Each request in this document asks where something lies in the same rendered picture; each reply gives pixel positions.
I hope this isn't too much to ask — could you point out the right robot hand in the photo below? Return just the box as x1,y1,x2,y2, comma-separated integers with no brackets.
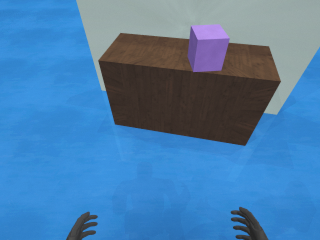
230,207,269,240

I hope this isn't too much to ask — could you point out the pedestal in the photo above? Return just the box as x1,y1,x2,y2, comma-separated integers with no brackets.
98,33,281,146

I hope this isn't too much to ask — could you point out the left robot hand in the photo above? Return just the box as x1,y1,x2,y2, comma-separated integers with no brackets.
66,211,98,240

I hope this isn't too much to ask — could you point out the carton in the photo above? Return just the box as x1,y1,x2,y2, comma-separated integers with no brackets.
187,24,230,72

